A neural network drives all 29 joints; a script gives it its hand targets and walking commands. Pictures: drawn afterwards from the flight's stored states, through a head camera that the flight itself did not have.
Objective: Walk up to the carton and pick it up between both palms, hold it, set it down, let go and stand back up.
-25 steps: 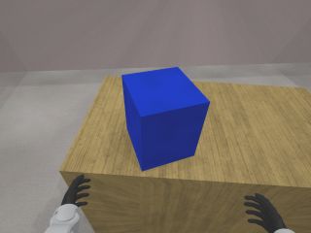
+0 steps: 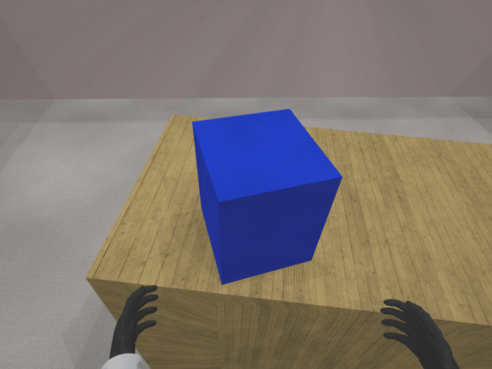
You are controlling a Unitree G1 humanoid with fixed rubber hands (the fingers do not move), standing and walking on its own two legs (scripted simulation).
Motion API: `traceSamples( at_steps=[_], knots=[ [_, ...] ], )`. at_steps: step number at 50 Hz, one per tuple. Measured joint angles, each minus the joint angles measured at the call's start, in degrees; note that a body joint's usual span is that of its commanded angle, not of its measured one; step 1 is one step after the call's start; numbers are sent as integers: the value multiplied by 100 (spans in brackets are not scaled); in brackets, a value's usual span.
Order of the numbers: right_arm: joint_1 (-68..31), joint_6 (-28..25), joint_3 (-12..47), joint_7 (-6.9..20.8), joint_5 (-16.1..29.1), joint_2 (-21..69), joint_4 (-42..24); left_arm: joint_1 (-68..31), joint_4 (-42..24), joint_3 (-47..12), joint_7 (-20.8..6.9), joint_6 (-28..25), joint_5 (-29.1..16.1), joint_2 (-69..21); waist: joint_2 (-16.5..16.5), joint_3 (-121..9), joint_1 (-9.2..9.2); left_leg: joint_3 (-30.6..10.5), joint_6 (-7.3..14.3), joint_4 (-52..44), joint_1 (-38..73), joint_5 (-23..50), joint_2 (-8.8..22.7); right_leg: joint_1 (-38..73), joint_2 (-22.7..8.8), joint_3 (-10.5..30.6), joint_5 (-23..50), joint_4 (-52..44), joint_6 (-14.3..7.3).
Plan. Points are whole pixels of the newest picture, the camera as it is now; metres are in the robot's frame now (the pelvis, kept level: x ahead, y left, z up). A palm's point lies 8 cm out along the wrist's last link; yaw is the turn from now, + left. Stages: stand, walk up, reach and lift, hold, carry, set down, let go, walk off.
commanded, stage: reach and lift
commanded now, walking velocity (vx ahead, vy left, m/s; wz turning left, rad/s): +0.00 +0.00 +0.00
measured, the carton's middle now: (256, 196) +0.44 +0.01 +0.04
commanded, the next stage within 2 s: none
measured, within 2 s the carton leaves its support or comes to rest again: neither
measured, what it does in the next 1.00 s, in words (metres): stands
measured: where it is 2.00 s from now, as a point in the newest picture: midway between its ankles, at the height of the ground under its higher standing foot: outside the picture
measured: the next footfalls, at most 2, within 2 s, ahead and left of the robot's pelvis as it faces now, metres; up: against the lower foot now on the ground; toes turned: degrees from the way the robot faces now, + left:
none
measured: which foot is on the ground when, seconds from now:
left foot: down 0.00-1.00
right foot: down 0.00-1.00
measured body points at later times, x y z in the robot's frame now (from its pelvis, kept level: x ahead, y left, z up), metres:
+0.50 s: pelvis -0.04 +0.00 +0.00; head -0.07 +0.01 +0.45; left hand +0.20 +0.17 +0.04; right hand +0.22 -0.26 +0.04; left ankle -0.02 +0.15 -0.75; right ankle -0.04 -0.08 -0.75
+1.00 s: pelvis -0.02 +0.00 +0.00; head -0.02 +0.01 +0.45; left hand +0.26 +0.19 +0.09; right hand +0.32 -0.24 +0.09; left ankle -0.02 +0.15 -0.75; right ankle -0.04 -0.09 -0.75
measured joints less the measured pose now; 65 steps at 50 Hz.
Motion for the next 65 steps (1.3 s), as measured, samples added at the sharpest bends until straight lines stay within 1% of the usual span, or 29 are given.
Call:
traceSamples(
  at_steps=[8, 13, 17, 23, 28, 32, 36, 40, 46, 49, 52, 59, 65],
  knots=[
    [-87, -147, 165, -42, 286, -37, -270, -114, -198, -10, 124, -193, -83, -109, -97, -111, -25, 3, -11, -5, -133, 72, 56, -204, 61, 1, 10, 127, -67],
    [-350, -118, 284, 0, 456, -43, -241, -423, -326, 29, 247, -100, -43, -246, -183, -195, -13, 34, -11, 6, -221, 135, 95, -316, 101, 34, 85, 149, -92],
    [-614, -98, 343, 59, 555, -90, -49, -642, -353, 77, 377, 30, 45, -420, -207, -227, 11, 63, -18, 16, -259, 189, 113, -353, 118, 64, 168, 129, -91],
    [-1134, 83, 368, 146, 591, -103, 282, -1032, -216, 101, 608, 337, 102, -598, -221, -226, 75, 156, 6, 4, -311, 279, 101, -470, 106, 154, 261, 179, -69],
    [-1769, 533, 396, 143, 547, -59, 326, -1709, -199, 112, 747, 795, -4, -533, -258, -157, 131, 252, 54, -53, -382, 374, 60, -650, 72, 244, 302, 288, -44],
    [-2333, 895, 380, 77, 512, -92, 411, -2344, -321, 198, 791, 1228, -33, -486, -246, -74, 172, 255, 59, -102, -442, 453, 37, -718, 48, 249, 356, 264, -21],
    [-2785, 1180, 346, 13, 505, -203, 655, -2726, -338, 318, 779, 1638, -33, -510, -180, -20, 202, 195, 51, -137, -471, 484, 15, -685, 22, 195, 400, 152, 0],
    [-3036, 1383, 301, -30, 533, -294, 738, -2732, -367, 411, 740, 1968, -121, -521, -114, -11, 208, 149, 53, -161, -473, 460, -7, -644, -2, 151, 387, 76, 15],
    [-3065, 1491, 269, -134, 655, -353, 283, -2447, -904, 449, 640, 2184, -299, -387, -83, -40, 158, 101, 24, -184, -424, 370, 6, -552, 9, 106, 313, -5, 2],
    [-3047, 1528, 316, -227, 735, -381, 91, -2413, -1201, 493, 551, 2239, -286, -309, -78, -75, 122, 69, -6, -216, -358, 335, 36, -447, 38, 77, 306, -102, -17],
    [-3064, 1597, 399, -335, 811, -408, 4, -2486, -1356, 572, 437, 2330, -228, -260, -69, -120, 83, 42, -32, -268, -278, 320, 65, -336, 67, 53, 316, -207, -36],
    [-3258, 1855, 613, -549, 932, -417, -101, -2776, -1293, 769, 183, 2664, -166, -234, -34, -140, 35, 27, -50, -374, -167, 361, 112, -223, 115, 41, 358, -318, -68],
    [-3685, 2120, 658, -651, 942, -370, -142, -3185, -1216, 958, 150, 2948, -245, -181, -28, -53, 94, 40, -41, -388, -273, 459, 132, -388, 138, 53, 413, -226, -84]
  ],
)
